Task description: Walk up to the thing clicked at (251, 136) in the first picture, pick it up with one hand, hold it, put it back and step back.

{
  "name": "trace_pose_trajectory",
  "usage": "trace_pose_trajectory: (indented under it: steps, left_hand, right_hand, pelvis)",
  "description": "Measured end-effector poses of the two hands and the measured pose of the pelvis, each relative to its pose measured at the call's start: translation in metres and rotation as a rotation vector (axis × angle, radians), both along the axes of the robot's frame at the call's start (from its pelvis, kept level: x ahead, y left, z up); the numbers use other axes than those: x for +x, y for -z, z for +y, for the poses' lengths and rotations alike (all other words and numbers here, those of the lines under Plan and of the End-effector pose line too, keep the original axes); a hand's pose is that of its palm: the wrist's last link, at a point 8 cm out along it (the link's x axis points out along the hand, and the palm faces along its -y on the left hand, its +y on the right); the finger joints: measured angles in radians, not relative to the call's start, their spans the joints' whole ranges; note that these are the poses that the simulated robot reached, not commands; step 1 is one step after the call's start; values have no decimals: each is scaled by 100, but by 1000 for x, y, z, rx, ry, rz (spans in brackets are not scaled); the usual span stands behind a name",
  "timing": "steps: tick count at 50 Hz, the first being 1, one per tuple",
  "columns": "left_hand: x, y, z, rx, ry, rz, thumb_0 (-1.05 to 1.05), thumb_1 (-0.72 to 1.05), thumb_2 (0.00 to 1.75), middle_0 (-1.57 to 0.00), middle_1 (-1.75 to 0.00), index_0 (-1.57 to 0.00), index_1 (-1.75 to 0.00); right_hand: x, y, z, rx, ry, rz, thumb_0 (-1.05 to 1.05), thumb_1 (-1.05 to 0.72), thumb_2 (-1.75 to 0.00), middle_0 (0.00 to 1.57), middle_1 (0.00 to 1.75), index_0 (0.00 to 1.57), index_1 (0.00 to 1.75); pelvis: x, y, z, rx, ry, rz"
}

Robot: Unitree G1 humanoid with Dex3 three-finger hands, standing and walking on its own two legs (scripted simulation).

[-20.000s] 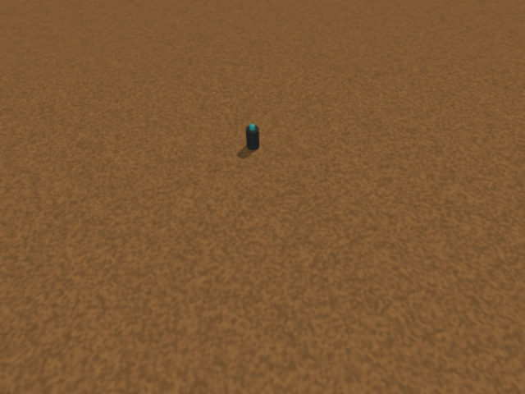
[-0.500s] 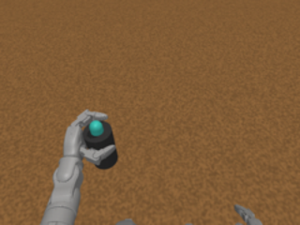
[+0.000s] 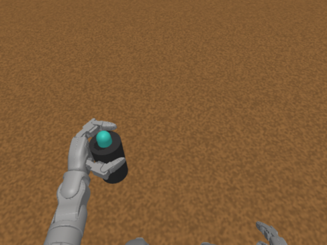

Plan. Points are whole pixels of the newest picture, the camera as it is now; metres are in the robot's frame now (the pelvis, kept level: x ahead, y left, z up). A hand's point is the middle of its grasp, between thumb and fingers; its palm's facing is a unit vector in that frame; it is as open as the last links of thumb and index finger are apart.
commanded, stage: hold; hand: left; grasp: from the side
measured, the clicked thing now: (109, 154) +0.32 +0.17 +0.03
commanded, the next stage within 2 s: crouch in 0.44 s
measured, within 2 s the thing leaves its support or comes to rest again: neither
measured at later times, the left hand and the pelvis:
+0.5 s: hand (105, 147) +0.33 +0.17 +0.05, palm faces +0.04 -1.00 -0.02, open 10.4 cm; pelvis +0.00 +0.00 +0.00, yaw +0 degrees
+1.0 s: hand (113, 164) +0.33 +0.18 -0.06, palm faces +0.07 -1.00 +0.01, open 10.4 cm; pelvis -0.02 +0.00 -0.05, yaw +0 degrees
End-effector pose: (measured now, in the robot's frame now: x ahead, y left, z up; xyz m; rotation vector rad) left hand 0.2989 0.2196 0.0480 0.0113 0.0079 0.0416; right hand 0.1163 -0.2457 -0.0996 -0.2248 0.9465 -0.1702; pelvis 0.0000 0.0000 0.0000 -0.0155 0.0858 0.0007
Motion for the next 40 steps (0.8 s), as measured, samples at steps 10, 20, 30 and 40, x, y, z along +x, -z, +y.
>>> trace_pose_trajectory:
  steps: [10,20,30,40]
  left_hand:
    - [4,-4,4,15,-1,-11,3,-40,111,-73,-106,-66,-104]
    - [8,-1,4,-1,-6,5,3,-40,111,-73,-106,-66,-104]
    - [5,-2,6,14,8,4,3,-40,111,-73,-106,-66,-104]
    - [5,24,7,-18,-34,39,3,-40,110,-72,-106,-66,-104]
  right_hand:
    - [1,-1,2,1,5,-8,1,-91,-90,21,30,20,30]
    - [3,-1,3,4,5,-10,1,-91,-90,21,30,20,30]
    - [3,-1,4,5,5,-2,1,-91,-90,21,30,20,30]
    - [5,5,5,4,-13,3,1,-89,-90,20,30,20,30]
  pelvis:
    - [0,0,0,0,0,1]
    - [2,0,2,-1,0,3]
    - [4,-1,4,-4,1,2]
    - [1,6,4,-4,-1,40]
